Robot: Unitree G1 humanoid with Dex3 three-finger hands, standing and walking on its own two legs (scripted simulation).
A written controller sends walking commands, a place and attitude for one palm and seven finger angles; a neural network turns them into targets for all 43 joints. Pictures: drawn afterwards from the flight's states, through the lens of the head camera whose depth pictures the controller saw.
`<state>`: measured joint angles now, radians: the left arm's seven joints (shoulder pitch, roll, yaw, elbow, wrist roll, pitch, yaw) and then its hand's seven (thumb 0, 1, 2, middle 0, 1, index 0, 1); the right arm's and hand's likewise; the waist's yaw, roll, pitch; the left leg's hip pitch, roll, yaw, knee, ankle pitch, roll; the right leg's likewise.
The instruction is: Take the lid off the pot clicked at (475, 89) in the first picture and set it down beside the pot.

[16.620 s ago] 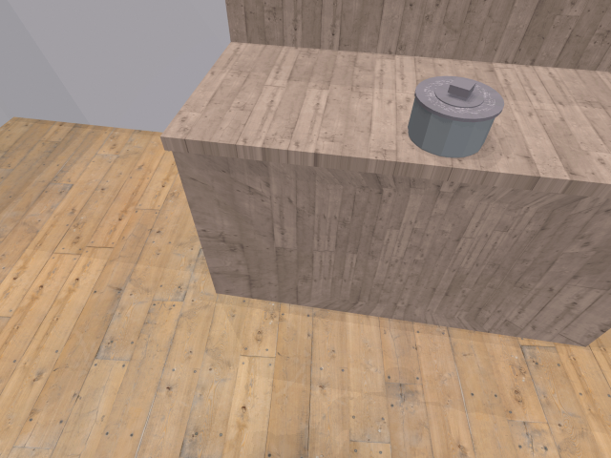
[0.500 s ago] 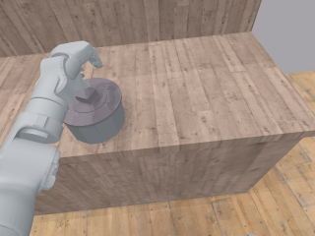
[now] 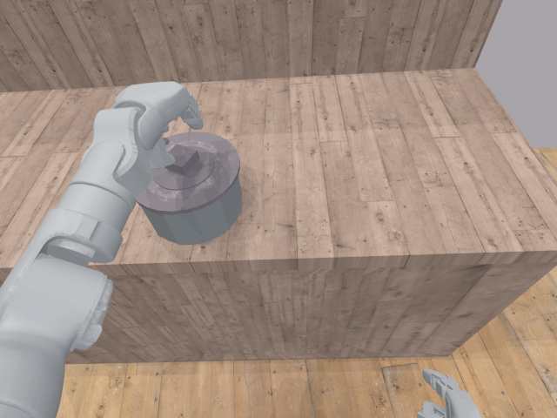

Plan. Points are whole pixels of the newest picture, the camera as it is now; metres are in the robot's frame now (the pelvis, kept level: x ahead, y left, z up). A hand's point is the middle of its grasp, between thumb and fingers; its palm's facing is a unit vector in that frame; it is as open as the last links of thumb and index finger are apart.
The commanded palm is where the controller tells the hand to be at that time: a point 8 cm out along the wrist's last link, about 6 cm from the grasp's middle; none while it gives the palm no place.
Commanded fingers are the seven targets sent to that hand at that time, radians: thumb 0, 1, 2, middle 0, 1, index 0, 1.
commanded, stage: move the open hand above the knob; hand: left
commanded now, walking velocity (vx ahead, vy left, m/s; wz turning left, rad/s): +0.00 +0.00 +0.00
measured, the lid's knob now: (180, 159) +0.50 +0.17 +0.09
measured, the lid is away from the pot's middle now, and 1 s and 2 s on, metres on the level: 0.00 0.00 0.00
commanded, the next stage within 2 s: lower the open fingers around the knob in 0.06 s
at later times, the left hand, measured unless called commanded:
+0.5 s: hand (173, 147) +0.47 +0.16 +0.14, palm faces -0.35 -0.08 -0.94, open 10.1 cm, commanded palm +0.46 +0.17 +0.20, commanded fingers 0.00 -0.32 1.49 -0.85 -0.08 -0.85 -0.08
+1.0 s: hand (175, 161) +0.47 +0.17 +0.12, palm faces -0.36 -0.04 -0.93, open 10.1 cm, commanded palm +0.46 +0.17 +0.18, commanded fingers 0.00 -0.32 1.49 -0.85 -0.08 -0.85 -0.08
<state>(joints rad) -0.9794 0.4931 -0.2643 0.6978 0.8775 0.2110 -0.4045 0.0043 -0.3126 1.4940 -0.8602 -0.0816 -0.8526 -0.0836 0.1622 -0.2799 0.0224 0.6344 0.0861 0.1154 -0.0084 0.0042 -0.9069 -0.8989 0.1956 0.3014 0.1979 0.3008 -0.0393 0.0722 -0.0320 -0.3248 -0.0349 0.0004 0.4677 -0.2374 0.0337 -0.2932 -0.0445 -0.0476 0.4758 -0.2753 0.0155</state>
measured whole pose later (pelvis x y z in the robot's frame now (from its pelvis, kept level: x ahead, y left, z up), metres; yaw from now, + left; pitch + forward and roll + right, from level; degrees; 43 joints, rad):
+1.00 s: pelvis +0.00 +0.00 +0.00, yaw -1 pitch +7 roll +0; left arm -0.98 0.46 -0.26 0.90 0.90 0.18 -0.34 0.00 -0.31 1.49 -0.86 -0.08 -0.85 -0.08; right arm 0.24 -0.27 0.01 0.67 0.08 0.11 -0.02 0.00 -0.91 -0.90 0.20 0.30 0.20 0.30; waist -0.07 0.06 -0.05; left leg -0.35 -0.03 0.02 0.48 -0.24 0.04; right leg -0.33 -0.04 -0.02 0.48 -0.27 0.02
